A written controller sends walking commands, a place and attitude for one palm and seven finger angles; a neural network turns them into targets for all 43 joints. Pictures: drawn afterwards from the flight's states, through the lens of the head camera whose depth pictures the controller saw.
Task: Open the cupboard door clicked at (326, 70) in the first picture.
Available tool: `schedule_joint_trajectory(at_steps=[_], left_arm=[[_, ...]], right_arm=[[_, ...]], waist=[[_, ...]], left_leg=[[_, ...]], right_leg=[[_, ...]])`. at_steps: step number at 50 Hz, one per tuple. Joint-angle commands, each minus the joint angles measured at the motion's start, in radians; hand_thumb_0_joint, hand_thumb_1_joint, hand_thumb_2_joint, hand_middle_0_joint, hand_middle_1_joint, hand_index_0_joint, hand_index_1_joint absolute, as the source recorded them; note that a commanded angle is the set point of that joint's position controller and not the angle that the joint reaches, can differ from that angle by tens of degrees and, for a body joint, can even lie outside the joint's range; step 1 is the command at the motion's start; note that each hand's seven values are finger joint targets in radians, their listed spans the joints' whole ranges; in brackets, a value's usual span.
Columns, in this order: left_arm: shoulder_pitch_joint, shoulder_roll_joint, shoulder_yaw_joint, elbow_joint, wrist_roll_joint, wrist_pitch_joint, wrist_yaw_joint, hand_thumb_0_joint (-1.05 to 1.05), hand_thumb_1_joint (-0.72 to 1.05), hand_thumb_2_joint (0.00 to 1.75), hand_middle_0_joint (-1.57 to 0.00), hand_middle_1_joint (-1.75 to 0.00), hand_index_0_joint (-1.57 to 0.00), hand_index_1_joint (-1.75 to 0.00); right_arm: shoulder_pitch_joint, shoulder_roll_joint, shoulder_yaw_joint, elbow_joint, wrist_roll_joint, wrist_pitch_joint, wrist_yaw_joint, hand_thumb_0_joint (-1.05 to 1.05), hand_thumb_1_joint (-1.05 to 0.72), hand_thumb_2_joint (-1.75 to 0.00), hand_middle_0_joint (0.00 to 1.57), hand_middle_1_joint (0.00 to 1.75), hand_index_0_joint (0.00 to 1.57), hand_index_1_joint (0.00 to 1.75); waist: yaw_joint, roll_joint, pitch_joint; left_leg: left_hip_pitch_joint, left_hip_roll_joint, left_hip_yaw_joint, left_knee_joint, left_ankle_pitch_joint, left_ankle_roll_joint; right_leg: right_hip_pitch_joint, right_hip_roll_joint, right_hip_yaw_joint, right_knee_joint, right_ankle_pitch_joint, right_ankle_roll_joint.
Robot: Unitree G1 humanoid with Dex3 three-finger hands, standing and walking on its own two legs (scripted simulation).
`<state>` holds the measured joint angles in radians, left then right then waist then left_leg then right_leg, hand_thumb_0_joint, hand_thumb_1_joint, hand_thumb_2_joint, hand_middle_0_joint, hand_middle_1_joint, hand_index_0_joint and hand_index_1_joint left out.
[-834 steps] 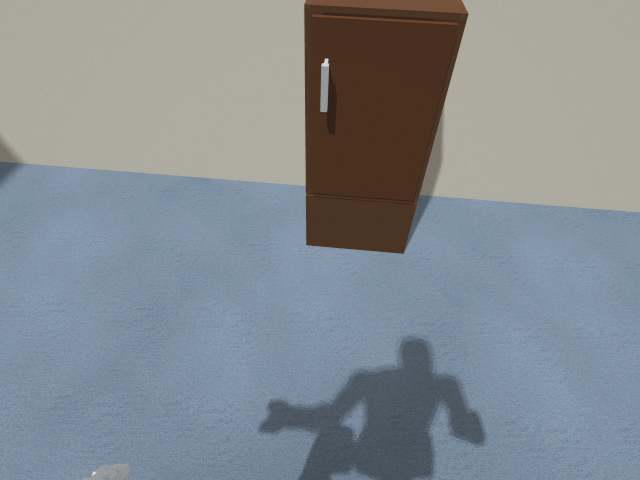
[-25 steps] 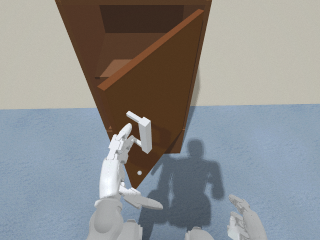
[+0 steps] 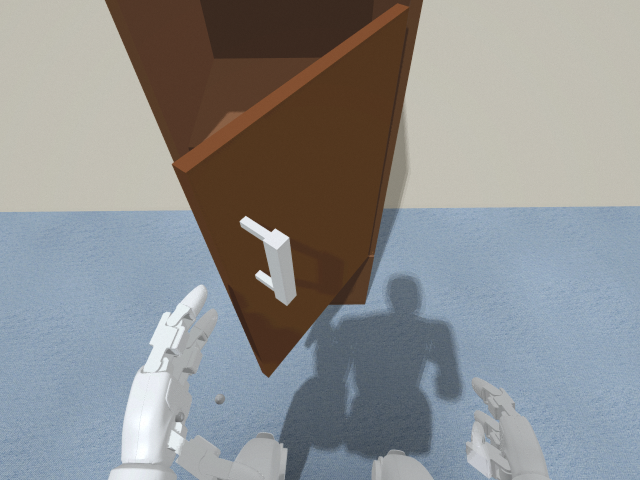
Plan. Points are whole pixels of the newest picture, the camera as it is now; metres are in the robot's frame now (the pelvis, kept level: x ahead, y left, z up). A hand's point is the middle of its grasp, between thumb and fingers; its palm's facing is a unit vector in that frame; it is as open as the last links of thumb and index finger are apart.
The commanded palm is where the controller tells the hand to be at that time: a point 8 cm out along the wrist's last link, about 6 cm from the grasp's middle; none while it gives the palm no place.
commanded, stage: draw the hand back to the body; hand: left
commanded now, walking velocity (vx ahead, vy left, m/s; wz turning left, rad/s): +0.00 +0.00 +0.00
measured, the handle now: (269, 262) +0.36 +0.09 +0.07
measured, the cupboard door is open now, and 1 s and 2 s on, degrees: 52 52 52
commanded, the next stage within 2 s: step back with the hand held close in 1.64 s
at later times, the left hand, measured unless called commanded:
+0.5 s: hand (149, 388) +0.19 +0.16 +0.12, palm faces +0.04 -1.00 -0.05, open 16.3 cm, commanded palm +0.16 +0.23 +0.14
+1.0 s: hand out of the picture +0.21 +0.25 +0.20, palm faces +0.31 -0.87 -0.39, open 12.2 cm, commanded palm +0.17 +0.30 +0.23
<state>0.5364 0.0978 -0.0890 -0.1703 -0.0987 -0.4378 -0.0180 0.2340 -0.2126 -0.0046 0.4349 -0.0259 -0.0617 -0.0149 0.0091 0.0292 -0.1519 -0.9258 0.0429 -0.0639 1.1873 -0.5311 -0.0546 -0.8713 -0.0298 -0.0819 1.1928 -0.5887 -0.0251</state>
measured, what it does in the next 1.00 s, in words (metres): rises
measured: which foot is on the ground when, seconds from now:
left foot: down 0.00-1.00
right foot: down 0.00-1.00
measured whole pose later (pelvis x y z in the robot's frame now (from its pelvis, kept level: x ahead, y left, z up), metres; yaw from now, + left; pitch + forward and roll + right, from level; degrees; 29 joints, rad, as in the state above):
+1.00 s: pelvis +0.02 +0.04 +0.08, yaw -1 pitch +0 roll -1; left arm 0.56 0.32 0.18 -0.44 -0.02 -0.04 0.14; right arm 0.26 -0.21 0.07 0.53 0.01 -0.12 -0.12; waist 0.05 0.05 -0.06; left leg -0.31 0.02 0.00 0.66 -0.35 0.00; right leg -0.25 -0.04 -0.04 0.62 -0.36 0.03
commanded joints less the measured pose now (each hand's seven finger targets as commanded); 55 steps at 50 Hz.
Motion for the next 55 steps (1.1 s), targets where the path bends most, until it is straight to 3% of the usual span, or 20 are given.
schedule_joint_trajectory(at_steps=[1,3,7,9,12,17,23,28,29,30,31,32,33,36,39,41,45,48,51,55], left_arm=[[-0.078,0.051,0.022,-0.247,-0.015,-0.074,-0.018,0.00,-0.50,0.30,-0.15,-0.30,-0.15,-0.30],[-0.053,0.044,0.028,-0.235,-0.020,-0.069,-0.017,0.00,-0.50,0.30,-0.15,-0.30,-0.15,-0.30],[-0.011,0.136,0.109,-0.376,-0.029,-0.024,0.001,0.00,-0.50,0.30,-0.15,-0.30,-0.15,-0.30],[0.025,0.130,0.116,-0.396,-0.038,0.016,0.005,0.00,-0.50,0.30,-0.15,-0.30,-0.15,-0.30],[0.032,0.105,0.106,-0.365,-0.057,0.075,-0.004,0.00,-0.50,0.30,-0.15,-0.30,-0.15,-0.30],[0.021,0.119,0.127,-0.334,-0.082,0.120,-0.040,0.00,-0.50,0.30,-0.15,-0.30,-0.15,-0.30],[0.004,0.184,0.202,-0.436,-0.107,0.106,-0.060,0.00,-0.50,0.30,-0.15,-0.30,-0.15,-0.30],[0.021,0.202,0.249,-0.472,-0.145,0.118,-0.075,0.00,-0.32,0.37,-0.16,-0.30,-0.16,-0.30],[0.051,0.404,0.296,-0.490,0.019,0.192,0.025,0.00,-0.29,0.39,-0.16,-0.30,-0.16,-0.30],[0.085,0.306,0.257,-0.495,0.027,0.238,0.064,0.00,-0.26,0.40,-0.16,-0.30,-0.16,-0.30],[0.088,0.293,0.253,-0.489,0.030,0.265,0.082,0.00,-0.22,0.42,-0.16,-0.30,-0.16,-0.30],[0.100,0.252,0.217,-0.474,0.046,0.287,0.092,0.00,-0.18,0.43,-0.16,-0.30,-0.16,-0.30],[0.077,0.265,0.224,-0.480,0.055,0.303,0.104,0.00,-0.15,0.45,-0.16,-0.30,-0.16,-0.30],[0.052,0.287,0.245,-0.468,0.069,0.329,0.134,0.00,-0.05,0.50,-0.17,-0.30,-0.17,-0.30],[0.003,0.316,0.277,-0.488,0.076,0.333,0.155,0.00,0.06,0.54,-0.17,-0.30,-0.17,-0.30],[-0.010,0.350,0.319,-0.491,0.081,0.335,0.168,0.00,0.13,0.57,-0.17,-0.30,-0.17,-0.30],[-0.032,0.353,0.352,-0.501,0.079,0.331,0.176,0.00,0.27,0.63,-0.18,-0.30,-0.18,-0.30],[-0.046,0.358,0.380,-0.494,0.077,0.328,0.176,0.00,0.37,0.68,-0.18,-0.30,-0.18,-0.30],[-0.057,0.370,0.417,-0.464,0.072,0.327,0.173,0.00,0.48,0.72,-0.19,-0.30,-0.19,-0.30],[-0.099,0.393,0.465,-0.482,0.068,0.312,0.172,0.00,0.62,0.78,-0.19,-0.30,-0.19,-0.30]], right_arm=[[-0.041,-0.097,-0.040,-0.158,0.010,-0.070,-0.023,0.00,-0.90,-0.90,0.20,0.30,0.20,0.30],[-0.037,-0.095,-0.042,-0.159,0.010,-0.074,-0.025,0.00,-0.90,-0.90,0.20,0.30,0.20,0.30],[-0.032,-0.090,-0.043,-0.191,0.025,-0.061,-0.033,0.00,-0.90,-0.90,0.20,0.30,0.20,0.30],[-0.026,-0.086,-0.040,-0.197,0.033,-0.053,-0.037,0.00,-0.90,-0.90,0.20,0.30,0.20,0.30],[-0.027,-0.086,-0.031,-0.195,0.045,-0.047,-0.046,0.00,-0.90,-0.90,0.20,0.30,0.20,0.30],[-0.031,-0.105,-0.023,-0.188,0.046,-0.062,-0.059,0.00,-0.90,-0.90,0.20,0.30,0.20,0.30],[-0.030,-0.102,-0.013,-0.185,0.051,-0.088,-0.062,0.00,-0.90,-0.90,0.20,0.30,0.20,0.30],[-0.029,-0.101,-0.008,-0.170,0.060,-0.108,-0.064,0.00,-0.90,-0.90,0.20,0.30,0.20,0.30],[-0.032,-0.109,-0.017,-0.166,0.051,-0.089,-0.093,0.00,-0.90,-0.90,0.20,0.30,0.20,0.30],[-0.033,-0.086,-0.005,-0.175,0.046,-0.083,-0.103,0.00,-0.90,-0.90,0.20,0.30,0.20,0.30],[-0.035,-0.087,-0.004,-0.169,0.047,-0.082,-0.105,0.00,-0.90,-0.90,0.20,0.30,0.20,0.30],[-0.033,-0.084,0.000,-0.159,0.049,-0.078,-0.106,0.00,-0.90,-0.90,0.20,0.30,0.20,0.30],[-0.032,-0.089,0.002,-0.151,0.047,-0.072,-0.107,0.00,-0.90,-0.90,0.20,0.30,0.20,0.30],[-0.059,-0.095,0.012,-0.141,0.045,-0.069,-0.112,0.00,-0.90,-0.90,0.20,0.30,0.20,0.30],[-0.068,-0.099,0.020,-0.132,0.041,-0.080,-0.119,0.00,-0.90,-0.90,0.20,0.30,0.20,0.30],[-0.079,-0.102,0.023,-0.117,0.039,-0.089,-0.124,0.00,-0.90,-0.90,0.20,0.30,0.20,0.30],[-0.086,-0.097,0.028,-0.087,0.036,-0.108,-0.123,0.00,-0.90,-0.90,0.20,0.30,0.20,0.30],[-0.096,-0.098,0.029,-0.062,0.035,-0.119,-0.117,0.00,-0.90,-0.90,0.20,0.30,0.20,0.30],[-0.115,-0.103,0.025,-0.040,0.033,-0.125,-0.112,0.00,-0.90,-0.90,0.20,0.30,0.20,0.30],[-0.123,-0.105,0.020,-0.018,0.027,-0.130,-0.105,0.00,-0.90,-0.90,0.20,0.30,0.20,0.30]], waist=[[-0.033,-0.069,-0.190],[-0.025,-0.076,-0.199],[0.018,0.006,-0.269],[0.015,-0.008,-0.253],[-0.013,-0.060,-0.155],[-0.025,-0.105,-0.055],[0.004,0.031,-0.078],[0.009,0.048,-0.083],[0.048,0.048,-0.111],[0.023,0.046,-0.065],[0.021,0.012,-0.058],[0.014,0.039,-0.010],[0.012,0.039,0.001],[0.013,-0.011,0.037],[0.018,-0.011,0.045],[0.028,0.015,0.039],[0.034,0.020,0.056],[0.039,0.061,0.071],[0.045,0.027,0.104],[0.052,0.057,0.098]], left_leg=[[0.090,-0.058,0.045,-0.094,0.191,0.070],[0.083,-0.058,0.048,-0.089,0.183,0.068],[0.169,-0.061,0.060,-0.153,0.223,0.070],[0.202,-0.062,0.063,-0.182,0.240,0.072],[0.203,-0.062,0.058,-0.213,0.209,0.072],[0.217,-0.059,0.047,-0.256,0.151,0.073],[0.310,-0.057,0.046,-0.318,0.180,0.070],[0.359,-0.054,0.041,-0.352,0.225,0.067],[0.400,-0.038,0.069,-0.397,0.248,0.074],[0.423,-0.044,0.074,-0.412,0.258,0.076],[0.428,-0.043,0.067,-0.419,0.265,0.076],[0.446,-0.038,0.073,-0.429,0.279,0.077],[0.463,-0.035,0.073,-0.440,0.293,0.078],[0.510,-0.028,0.061,-0.501,0.285,0.077],[0.557,-0.027,0.057,-0.557,0.265,0.076],[0.593,-0.027,0.060,-0.588,0.273,0.075],[0.649,-0.024,0.061,-0.645,0.325,0.071],[0.685,-0.023,0.065,-0.681,0.375,0.066],[0.706,-0.018,0.066,-0.716,0.403,0.063],[0.750,-0.017,0.072,-0.753,0.456,0.060]], right_leg=[[0.132,0.025,0.074,-0.203,0.289,0.013],[0.130,0.024,0.078,-0.203,0.274,0.014],[0.220,0.028,0.074,-0.233,0.302,0.007],[0.252,0.032,0.063,-0.257,0.338,0.013],[0.254,0.035,0.056,-0.312,0.308,0.025],[0.240,0.036,0.055,-0.380,0.200,0.030],[0.282,0.044,0.026,-0.382,0.226,0.015],[0.327,0.052,0.008,-0.397,0.288,0.014],[0.364,0.019,0.067,-0.461,0.312,0.002],[0.367,0.015,0.051,-0.482,0.323,0.006],[0.377,0.014,0.048,-0.499,0.322,0.008],[0.373,0.016,0.039,-0.501,0.338,0.012],[0.382,0.018,0.030,-0.510,0.352,0.014],[0.420,0.023,0.017,-0.557,0.331,0.015],[0.461,0.022,0.014,-0.592,0.308,0.017],[0.503,0.021,0.015,-0.619,0.314,0.014],[0.565,0.021,0.011,-0.655,0.364,0.013],[0.612,0.021,0.011,-0.684,0.405,0.013],[0.648,0.027,0.009,-0.721,0.427,0.013],[0.694,0.027,0.011,-0.747,0.468,0.012]])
